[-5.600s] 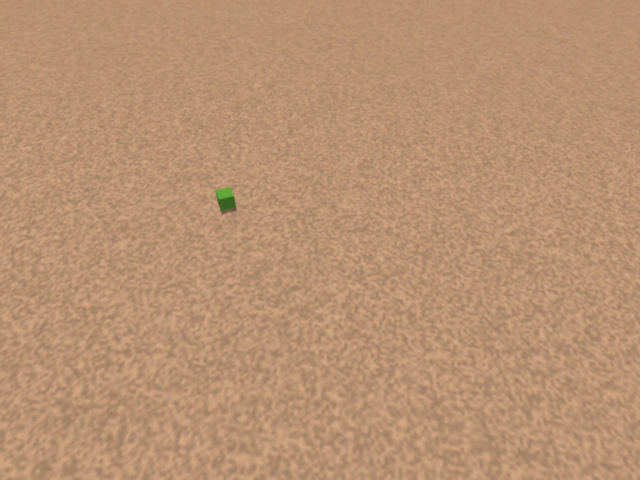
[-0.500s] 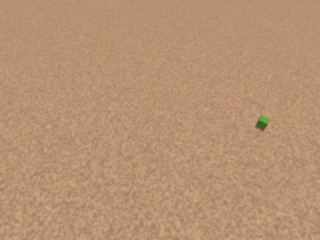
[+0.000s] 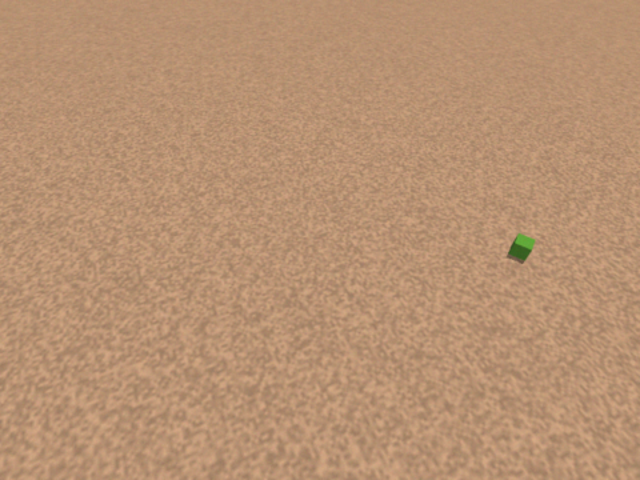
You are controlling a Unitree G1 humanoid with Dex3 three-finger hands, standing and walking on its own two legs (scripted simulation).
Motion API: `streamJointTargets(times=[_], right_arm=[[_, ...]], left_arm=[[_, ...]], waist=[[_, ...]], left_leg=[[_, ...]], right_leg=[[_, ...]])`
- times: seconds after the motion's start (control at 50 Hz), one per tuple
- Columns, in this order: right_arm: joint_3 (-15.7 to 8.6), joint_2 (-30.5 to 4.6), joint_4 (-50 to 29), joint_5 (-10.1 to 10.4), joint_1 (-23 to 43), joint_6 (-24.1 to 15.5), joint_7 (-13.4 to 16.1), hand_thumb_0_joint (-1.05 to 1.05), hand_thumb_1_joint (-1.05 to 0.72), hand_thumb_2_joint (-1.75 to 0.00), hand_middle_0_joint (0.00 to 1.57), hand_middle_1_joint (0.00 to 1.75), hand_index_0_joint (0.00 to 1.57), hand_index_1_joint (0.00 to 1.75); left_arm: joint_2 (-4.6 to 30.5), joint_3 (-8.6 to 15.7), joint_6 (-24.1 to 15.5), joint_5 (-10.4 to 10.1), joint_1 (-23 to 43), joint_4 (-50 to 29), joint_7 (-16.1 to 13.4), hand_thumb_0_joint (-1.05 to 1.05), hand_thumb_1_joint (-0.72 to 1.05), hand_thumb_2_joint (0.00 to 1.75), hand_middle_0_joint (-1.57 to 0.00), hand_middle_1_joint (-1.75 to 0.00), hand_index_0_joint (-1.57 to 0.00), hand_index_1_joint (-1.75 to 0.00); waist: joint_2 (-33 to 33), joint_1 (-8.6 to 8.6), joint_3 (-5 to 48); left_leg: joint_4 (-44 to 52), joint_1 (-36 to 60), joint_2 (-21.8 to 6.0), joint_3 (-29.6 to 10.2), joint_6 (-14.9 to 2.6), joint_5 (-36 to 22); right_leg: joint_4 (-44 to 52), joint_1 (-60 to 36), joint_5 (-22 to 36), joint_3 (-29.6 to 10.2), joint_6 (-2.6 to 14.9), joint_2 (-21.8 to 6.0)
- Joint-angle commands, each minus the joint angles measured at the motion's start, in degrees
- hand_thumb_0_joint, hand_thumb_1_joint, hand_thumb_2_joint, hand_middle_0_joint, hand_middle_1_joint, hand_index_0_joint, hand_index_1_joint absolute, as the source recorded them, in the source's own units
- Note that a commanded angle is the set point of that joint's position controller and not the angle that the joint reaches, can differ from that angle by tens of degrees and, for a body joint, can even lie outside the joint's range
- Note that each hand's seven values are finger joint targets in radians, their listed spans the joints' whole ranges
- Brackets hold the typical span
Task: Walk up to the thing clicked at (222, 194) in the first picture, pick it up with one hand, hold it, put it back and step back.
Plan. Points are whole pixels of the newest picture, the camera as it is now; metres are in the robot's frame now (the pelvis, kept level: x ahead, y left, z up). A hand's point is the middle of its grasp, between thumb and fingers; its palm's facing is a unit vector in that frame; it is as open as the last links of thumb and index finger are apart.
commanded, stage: stand
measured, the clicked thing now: (521, 246) +1.16 -0.89 -0.75
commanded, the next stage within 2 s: walk up in 0.38 s
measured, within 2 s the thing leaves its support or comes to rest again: neither
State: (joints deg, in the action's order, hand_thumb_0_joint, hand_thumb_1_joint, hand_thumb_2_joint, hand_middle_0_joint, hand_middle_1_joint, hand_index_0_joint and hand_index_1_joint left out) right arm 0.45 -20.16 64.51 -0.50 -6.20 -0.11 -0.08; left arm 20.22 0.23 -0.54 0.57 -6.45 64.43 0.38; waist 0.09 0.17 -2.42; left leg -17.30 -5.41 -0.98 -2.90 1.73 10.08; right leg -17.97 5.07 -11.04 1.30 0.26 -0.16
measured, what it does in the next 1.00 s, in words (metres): steps on the spot, turning right: right foot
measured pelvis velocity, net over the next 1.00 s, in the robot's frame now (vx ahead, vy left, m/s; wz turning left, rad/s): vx -0.04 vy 0.04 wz -0.40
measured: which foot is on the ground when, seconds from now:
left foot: down 0.00-1.00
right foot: down 0.00-0.62, up 0.64-0.96, down 0.98-1.00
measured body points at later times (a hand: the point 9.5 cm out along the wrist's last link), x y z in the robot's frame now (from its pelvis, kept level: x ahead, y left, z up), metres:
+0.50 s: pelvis -0.01 +0.02 -0.01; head +0.02 +0.01 +0.44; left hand +0.07 +0.32 -0.13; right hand +0.07 -0.31 -0.13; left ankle -0.02 +0.14 -0.74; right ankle -0.01 -0.11 -0.75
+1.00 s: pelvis -0.04 +0.04 -0.03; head +0.00 +0.02 +0.42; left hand +0.18 +0.30 -0.13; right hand -0.12 -0.29 -0.14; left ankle +0.00 +0.16 -0.75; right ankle -0.07 -0.07 -0.75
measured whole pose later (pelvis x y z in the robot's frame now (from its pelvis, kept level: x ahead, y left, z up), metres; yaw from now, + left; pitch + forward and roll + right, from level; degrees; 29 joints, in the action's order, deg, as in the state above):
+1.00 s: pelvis -0.04 +0.04 -0.03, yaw -23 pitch -3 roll -2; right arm -4.5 -24.4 47.0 -1.4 -15.2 1.4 -1.1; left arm 23.7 4.3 1.0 1.9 -11.5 48.3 1.8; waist 2.0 -2.8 -8.9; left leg -40.5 -14.3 -7.1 6.7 0.0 22.2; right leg -33.9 13.6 -17.4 0.9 1.6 2.0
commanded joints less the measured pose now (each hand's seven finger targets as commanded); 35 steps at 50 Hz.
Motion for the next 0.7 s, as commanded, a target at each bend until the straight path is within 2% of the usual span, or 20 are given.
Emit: streamJointTargets(times=[0.0,0.1,0.16,0.34,0.36,0.38,0.4,0.42,0.44,0.46,0.48,0.5,0.54,0.56,0.58,0.6,0.62,0.64,0.66,0.68], right_arm=[[-2.16,-12.07,-3.06,0.08,1.91,-1.47,0.71,0.00,-0.90,-0.90,0.20,0.30,0.20,0.30],[-2.45,-12.42,-3.19,0.07,1.68,-1.47,0.74,0.00,-0.90,-0.90,0.20,0.30,0.20,0.30],[-2.20,-11.84,-3.06,0.01,1.55,-1.45,0.71,0.00,-0.90,-0.90,0.20,0.30,0.20,0.30],[-2.25,-12.24,-2.81,-0.02,1.31,-1.54,0.77,0.00,-0.90,-0.90,0.20,0.30,0.20,0.30],[-5.86,-16.72,-7.30,-0.10,5.32,-1.25,0.50,0.00,-0.90,-0.90,0.20,0.30,0.20,0.30],[-5.75,-15.12,-8.46,0.16,4.86,-0.84,0.50,0.00,-0.90,-0.90,0.20,0.30,0.20,0.30],[-5.62,-13.68,-9.10,0.84,2.86,-0.56,0.42,0.00,-0.90,-0.90,0.20,0.30,0.20,0.30],[-5.64,-12.70,-10.21,0.97,2.96,-0.19,0.24,0.00,-0.90,-0.90,0.20,0.30,0.20,0.30],[-6.06,-12.06,-11.42,0.71,2.98,0.28,0.12,0.00,-0.90,-0.90,0.20,0.30,0.20,0.30],[-6.34,-11.49,-12.12,0.58,1.69,0.62,0.10,0.00,-0.90,-0.90,0.20,0.30,0.20,0.30],[-6.71,-11.58,-12.45,0.85,1.01,0.72,-0.11,0.00,-0.90,-0.90,0.20,0.30,0.20,0.30],[-7.23,-11.72,-13.00,0.67,-0.08,0.65,-0.27,0.00,-0.90,-0.90,0.20,0.30,0.20,0.30],[-7.68,-10.96,-13.50,-0.15,-2.62,0.25,-0.33,0.00,-0.90,-0.90,0.20,0.30,0.20,0.30],[-8.27,-11.63,-13.21,-0.87,-6.03,0.05,-0.14,0.00,-0.90,-0.90,0.20,0.30,0.20,0.30],[-9.47,-15.29,-13.99,-1.96,-6.98,-0.17,0.29,0.00,-0.90,-0.90,0.20,0.30,0.20,0.30],[-9.97,-17.74,-16.06,-2.16,-3.92,-0.48,0.56,0.00,-0.90,-0.90,0.20,0.30,0.20,0.30],[-10.80,-20.04,-17.81,-1.40,-1.64,-0.55,0.18,0.00,-0.90,-0.90,0.20,0.30,0.20,0.30],[-11.03,-20.09,-19.09,-1.14,0.19,-0.62,0.11,0.00,-0.90,-0.90,0.20,0.30,0.20,0.30],[-10.33,-17.71,-19.78,-1.21,1.47,-0.99,0.24,0.00,-0.90,-0.90,0.20,0.30,0.20,0.30],[-9.80,-16.00,-20.08,-1.33,2.30,-1.29,0.52,0.00,-0.90,-0.90,0.20,0.30,0.20,0.30]], left_arm=[[12.43,2.33,-1.16,-0.20,2.01,-2.94,-0.83,0.00,0.90,0.90,-0.20,-0.30,-0.20,-0.30],[12.50,2.31,-1.34,-0.06,2.12,-3.31,-0.89,0.00,0.90,0.90,-0.20,-0.30,-0.20,-0.30],[12.66,2.31,-1.31,-0.20,1.93,-3.05,-0.85,0.00,0.90,0.90,-0.20,-0.30,-0.20,-0.30],[12.65,2.23,-1.17,-0.23,1.46,-3.12,-0.81,0.00,0.90,0.90,-0.20,-0.30,-0.20,-0.30],[15.90,4.17,-0.55,-0.27,-0.82,-5.88,-0.58,0.00,0.90,0.90,-0.20,-0.30,-0.20,-0.30],[17.16,4.65,-0.62,-0.41,-1.53,-6.37,-0.81,0.00,0.90,0.90,-0.20,-0.30,-0.20,-0.30],[18.10,5.30,-0.79,-0.15,-1.01,-7.82,-1.03,0.00,0.90,0.90,-0.20,-0.30,-0.20,-0.30],[19.02,5.80,-0.80,0.09,-1.98,-9.16,-1.20,0.00,0.90,0.90,-0.20,-0.30,-0.20,-0.30],[18.86,6.04,-0.78,0.69,-2.91,-10.46,-1.37,0.00,0.90,0.90,-0.20,-0.30,-0.20,-0.30],[18.78,6.14,-0.65,1.29,-2.46,-11.84,-1.41,0.00,0.90,0.90,-0.20,-0.30,-0.20,-0.30],[17.41,5.99,-0.46,1.40,-1.74,-13.21,-1.46,0.00,0.90,0.90,-0.20,-0.30,-0.20,-0.30],[16.33,5.64,-0.34,1.59,-0.93,-14.14,-1.51,0.00,0.90,0.90,-0.20,-0.30,-0.20,-0.30],[14.73,5.01,0.38,1.14,0.51,-16.04,-1.42,0.00,0.90,0.90,-0.20,-0.30,-0.20,-0.30],[13.86,4.67,0.88,0.43,0.91,-17.25,-1.29,0.00,0.90,0.90,-0.20,-0.30,-0.20,-0.30],[10.92,4.06,1.28,-0.22,1.10,-18.88,-1.28,0.00,0.90,0.90,-0.20,-0.30,-0.20,-0.30],[10.17,4.02,1.65,0.21,-3.13,-18.59,-1.50,0.00,0.90,0.90,-0.20,-0.30,-0.20,-0.30],[13.91,4.95,2.00,0.79,-5.61,-18.03,-1.91,0.00,0.90,0.90,-0.20,-0.30,-0.20,-0.30],[14.99,5.36,2.23,0.98,-5.85,-17.76,-1.70,0.00,0.90,0.90,-0.20,-0.30,-0.20,-0.30],[15.78,6.06,2.22,0.79,-6.40,-17.28,-1.07,0.00,0.90,0.90,-0.20,-0.30,-0.20,-0.30],[15.35,6.51,2.39,0.25,-7.14,-16.41,-0.34,0.00,0.90,0.90,-0.20,-0.30,-0.20,-0.30]], waist=[[0.22,0.12,2.84],[0.15,-0.05,4.33],[0.01,-0.14,2.56],[0.64,0.03,3.36],[0.10,-0.37,1.18],[-2.35,-0.03,1.83],[-6.39,-0.11,3.22],[-9.85,0.74,3.29],[-12.73,1.23,3.60],[-13.24,0.66,3.46],[-13.07,-0.02,3.24],[-12.50,-1.18,3.63],[-8.38,-2.92,4.50],[-4.42,-4.57,5.87],[5.74,-4.98,4.56],[11.97,-1.80,4.47],[11.88,-2.24,5.68],[10.70,-1.63,2.69],[7.99,-0.37,0.45],[7.52,0.38,-0.64]], left_leg=[[2.14,-0.26,-5.99,-3.53,-2.45,-8.48],[1.25,0.22,-6.08,-3.34,-2.49,-9.73],[2.01,-0.41,-5.80,-3.42,-2.25,-7.55],[2.08,0.39,-6.05,-3.54,-2.44,-8.35],[-7.93,2.59,-3.24,3.12,-2.93,-3.82],[-11.52,-0.02,-1.98,3.07,-3.08,-2.77],[-14.72,-5.40,-1.11,3.25,-2.77,0.15],[-19.81,-8.97,1.35,3.59,-2.43,6.79],[-26.40,-12.02,2.65,1.92,-2.89,20.09],[-29.81,-12.89,1.19,-1.27,-3.06,23.63],[-29.30,-12.23,0.56,-2.60,-3.47,24.11],[-26.25,-11.52,-0.12,-2.93,-3.69,21.92],[-13.86,-4.67,1.88,0.78,-3.22,12.11],[-4.90,2.36,0.37,-0.26,-3.77,5.60],[0.84,6.18,-8.99,-11.08,-5.73,2.59],[1.75,5.85,-17.61,-18.58,-8.13,-3.98],[2.03,-0.93,-25.05,-20.75,-14.90,-3.72],[3.43,-6.42,-25.68,-21.53,-17.29,-1.83],[2.13,-5.80,-22.00,-17.40,-15.98,-2.72],[0.59,-5.65,-17.51,-10.83,-13.51,-3.80]], right_leg=[[3.04,-0.11,7.14,-5.16,0.99,-7.11],[2.94,-1.09,9.32,-5.53,1.01,-7.54],[3.40,0.39,6.60,-5.56,1.01,-7.29],[2.92,0.31,7.06,-5.56,1.07,-7.21],[-0.46,8.17,18.20,-12.76,2.49,-7.99],[-1.78,7.38,22.29,-14.70,4.23,-9.47],[-2.06,3.31,23.96,-17.93,6.46,-11.52],[-2.01,2.63,26.26,-22.22,9.62,-14.15],[-1.45,2.40,27.43,-26.59,13.05,-17.08],[-1.87,4.21,26.62,-28.25,15.07,-18.33],[-2.79,5.66,25.36,-26.61,15.05,-16.60],[-4.36,6.14,25.03,-24.99,13.32,-14.63],[-9.89,10.31,22.91,-19.68,9.06,-8.23],[-15.45,15.20,16.62,-17.17,6.08,-5.12],[-24.16,23.58,3.01,-13.57,2.58,1.42],[-31.83,26.91,-17.22,-11.02,0.84,6.58],[-39.48,23.32,-22.18,-9.39,0.09,2.46],[-44.42,21.19,-21.34,-9.75,-0.08,1.28],[-45.78,21.62,-18.59,-10.44,-0.21,0.58],[-45.85,22.24,-15.45,-10.40,-0.16,0.49]])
